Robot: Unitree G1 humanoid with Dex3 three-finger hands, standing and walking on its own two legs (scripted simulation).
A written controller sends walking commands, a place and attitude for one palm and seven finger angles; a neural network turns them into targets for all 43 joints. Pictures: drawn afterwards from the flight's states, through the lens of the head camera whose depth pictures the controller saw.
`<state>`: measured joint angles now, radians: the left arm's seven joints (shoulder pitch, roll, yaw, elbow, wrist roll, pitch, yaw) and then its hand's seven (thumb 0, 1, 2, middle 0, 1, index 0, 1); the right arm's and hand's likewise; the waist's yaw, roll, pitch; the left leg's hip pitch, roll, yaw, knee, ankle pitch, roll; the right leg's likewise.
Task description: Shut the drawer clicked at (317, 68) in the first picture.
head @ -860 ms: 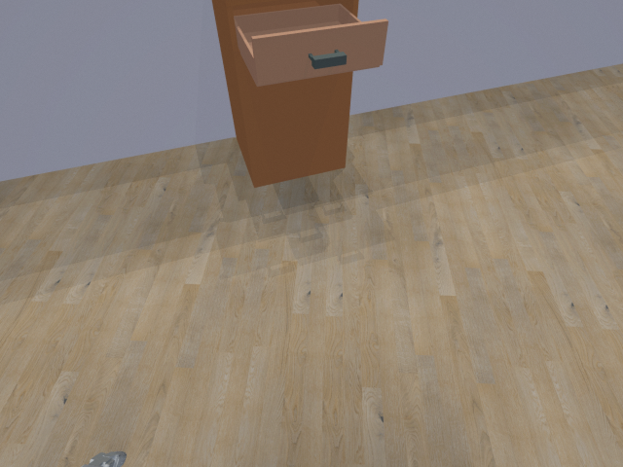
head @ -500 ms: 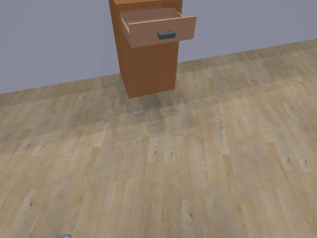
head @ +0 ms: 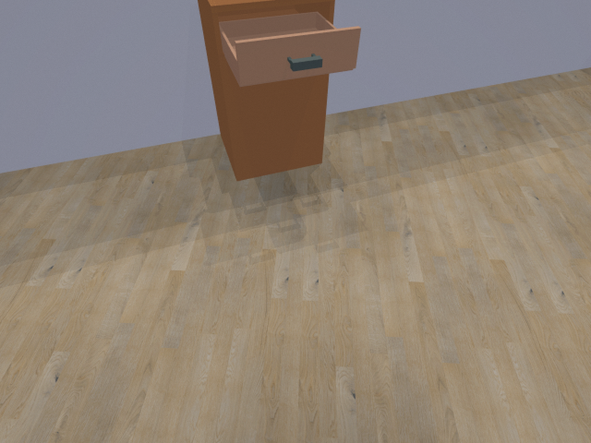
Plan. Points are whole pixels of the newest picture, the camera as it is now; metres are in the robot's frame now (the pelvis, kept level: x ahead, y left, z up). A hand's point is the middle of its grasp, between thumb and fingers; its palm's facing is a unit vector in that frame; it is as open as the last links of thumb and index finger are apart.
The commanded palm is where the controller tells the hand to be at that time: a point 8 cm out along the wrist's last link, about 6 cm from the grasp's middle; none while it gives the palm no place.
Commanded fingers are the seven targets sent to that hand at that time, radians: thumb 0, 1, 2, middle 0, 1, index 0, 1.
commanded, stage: look at it before walking up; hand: left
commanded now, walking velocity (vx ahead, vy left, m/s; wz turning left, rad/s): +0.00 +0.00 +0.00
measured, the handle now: (304, 60) +1.26 +0.05 -0.04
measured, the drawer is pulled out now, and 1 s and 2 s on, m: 0.29 0.29 0.29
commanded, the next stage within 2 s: walk to a spot facing it in 0.58 s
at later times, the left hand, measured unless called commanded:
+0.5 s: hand out of the picture +0.07 +0.25 -0.16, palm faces -0.02 -0.94 -0.33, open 7.4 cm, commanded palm none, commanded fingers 0.00 0.90 0.90 -0.20 -0.30 -0.20 -0.30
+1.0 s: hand out of the picture +0.06 +0.20 -0.18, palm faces -0.11 -0.97 -0.22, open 7.4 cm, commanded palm none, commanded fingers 0.00 0.90 0.90 -0.20 -0.30 -0.20 -0.30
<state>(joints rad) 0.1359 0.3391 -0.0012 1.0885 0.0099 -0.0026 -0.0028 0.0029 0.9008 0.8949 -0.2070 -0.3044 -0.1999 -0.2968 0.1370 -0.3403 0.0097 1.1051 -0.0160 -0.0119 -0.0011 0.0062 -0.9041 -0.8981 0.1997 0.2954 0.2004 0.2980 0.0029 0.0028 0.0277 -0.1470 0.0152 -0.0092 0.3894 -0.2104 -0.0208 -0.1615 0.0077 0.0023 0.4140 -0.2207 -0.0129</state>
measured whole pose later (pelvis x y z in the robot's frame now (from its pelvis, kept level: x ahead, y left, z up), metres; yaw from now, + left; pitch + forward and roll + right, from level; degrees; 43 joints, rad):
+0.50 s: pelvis +0.00 +0.00 +0.00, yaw +0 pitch -2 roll +0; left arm 0.14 0.34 0.00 1.09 0.01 -0.01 0.00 0.00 0.90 0.89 -0.21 -0.30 -0.20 -0.30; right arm 0.13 -0.34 0.01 1.11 -0.01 -0.02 0.00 0.01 -0.90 -0.90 0.20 0.30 0.20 0.30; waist 0.01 0.00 0.03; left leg -0.14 0.01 -0.01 0.37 -0.20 -0.02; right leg -0.15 0.00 0.00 0.39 -0.21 -0.01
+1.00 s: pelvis +0.04 -0.01 -0.02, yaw -9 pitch -1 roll +1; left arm 0.33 0.23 0.04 1.04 0.02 0.03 -0.04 0.00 0.90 0.90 -0.20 -0.30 -0.20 -0.30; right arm 0.26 -0.24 -0.02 1.04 -0.03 -0.03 0.00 0.00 -0.90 -0.90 0.20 0.30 0.20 0.30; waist 0.03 0.01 0.02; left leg -0.14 0.08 0.13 0.56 -0.39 -0.03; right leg -0.30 0.01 -0.03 0.69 -0.44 -0.02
